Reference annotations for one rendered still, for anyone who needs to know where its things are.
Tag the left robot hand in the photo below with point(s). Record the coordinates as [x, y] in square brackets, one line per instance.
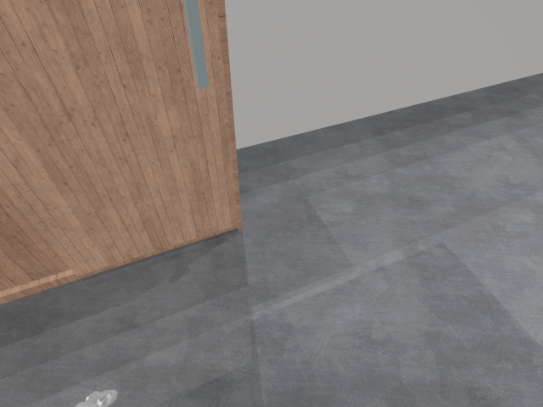
[100, 399]

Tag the wardrobe door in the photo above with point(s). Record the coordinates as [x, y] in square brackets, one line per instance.
[25, 254]
[107, 144]

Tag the handle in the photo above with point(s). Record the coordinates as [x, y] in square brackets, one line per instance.
[196, 41]

